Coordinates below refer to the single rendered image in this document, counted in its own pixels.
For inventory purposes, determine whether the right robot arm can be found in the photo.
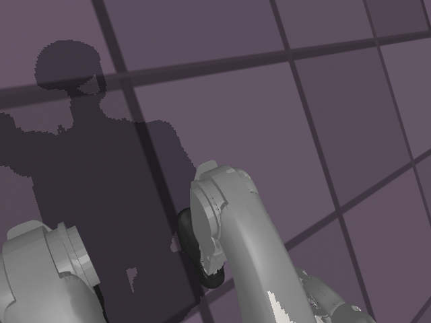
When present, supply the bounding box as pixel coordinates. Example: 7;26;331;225
331;303;376;323

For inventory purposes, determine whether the left robot foot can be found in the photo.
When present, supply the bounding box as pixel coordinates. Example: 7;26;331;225
93;285;110;323

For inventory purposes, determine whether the right robot foot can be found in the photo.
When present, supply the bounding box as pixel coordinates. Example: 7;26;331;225
176;208;224;289

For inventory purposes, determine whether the right robot hand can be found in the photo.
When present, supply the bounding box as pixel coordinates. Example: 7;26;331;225
294;266;346;323

